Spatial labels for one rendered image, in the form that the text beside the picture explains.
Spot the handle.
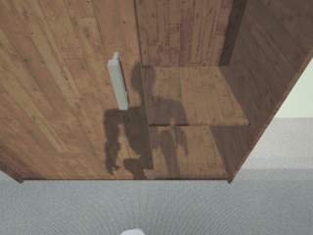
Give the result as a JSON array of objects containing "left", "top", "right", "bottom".
[{"left": 107, "top": 52, "right": 128, "bottom": 111}]

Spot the wardrobe door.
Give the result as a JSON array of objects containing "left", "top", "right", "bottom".
[
  {"left": 0, "top": 140, "right": 42, "bottom": 175},
  {"left": 0, "top": 0, "right": 156, "bottom": 180}
]

